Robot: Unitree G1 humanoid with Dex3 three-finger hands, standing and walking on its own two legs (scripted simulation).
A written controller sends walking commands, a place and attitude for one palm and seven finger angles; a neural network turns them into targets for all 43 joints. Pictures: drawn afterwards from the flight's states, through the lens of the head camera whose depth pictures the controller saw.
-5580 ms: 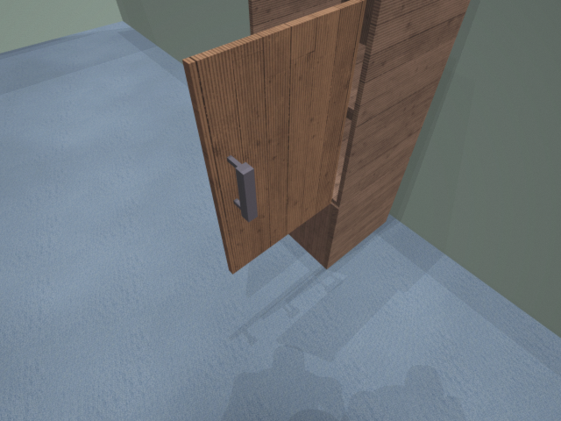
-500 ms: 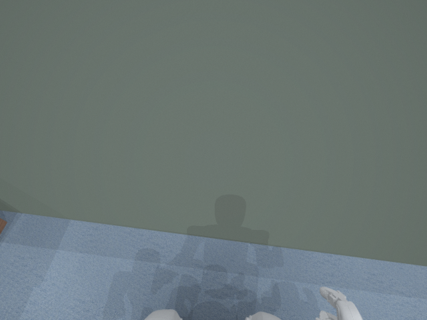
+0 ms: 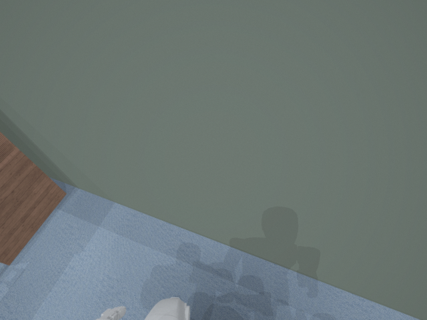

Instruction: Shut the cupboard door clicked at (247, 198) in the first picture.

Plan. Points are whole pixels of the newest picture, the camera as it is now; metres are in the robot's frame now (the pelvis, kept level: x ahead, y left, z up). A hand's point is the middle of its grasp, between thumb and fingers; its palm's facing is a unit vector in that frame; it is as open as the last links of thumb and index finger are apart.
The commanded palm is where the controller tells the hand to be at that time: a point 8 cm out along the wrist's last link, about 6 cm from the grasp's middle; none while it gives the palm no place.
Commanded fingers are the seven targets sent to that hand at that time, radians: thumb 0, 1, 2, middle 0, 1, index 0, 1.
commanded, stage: turn to face it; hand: left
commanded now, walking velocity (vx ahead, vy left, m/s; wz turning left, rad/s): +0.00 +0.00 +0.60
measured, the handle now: out of the picture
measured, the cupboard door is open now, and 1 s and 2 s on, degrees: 91 91 91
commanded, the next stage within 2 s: take the last steps up to it in 1.92 s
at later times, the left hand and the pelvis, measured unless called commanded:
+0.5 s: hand out of the picture +0.07 +0.24 -0.16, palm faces +0.28 -0.92 -0.27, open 7.3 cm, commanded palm none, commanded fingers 0.00 0.90 0.90 -0.20 -0.30 -0.20 -0.30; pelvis +0.02 +0.00 +0.00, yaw +17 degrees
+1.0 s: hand out of the picture -0.05 +0.18 -0.19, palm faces +0.60 -0.76 -0.25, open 7.3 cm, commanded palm none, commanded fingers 0.00 0.90 0.90 -0.20 -0.30 -0.20 -0.30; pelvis +0.04 -0.01 -0.02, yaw +37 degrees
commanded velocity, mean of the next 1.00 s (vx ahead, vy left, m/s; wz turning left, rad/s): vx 0.00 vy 0.00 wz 0.60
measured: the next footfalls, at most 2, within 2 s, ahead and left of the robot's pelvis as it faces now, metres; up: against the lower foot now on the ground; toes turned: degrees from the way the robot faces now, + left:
left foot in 0.16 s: +0.03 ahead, +0.13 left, +0.00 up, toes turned +12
right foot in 0.56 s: +0.10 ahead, -0.12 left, +0.00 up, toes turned +17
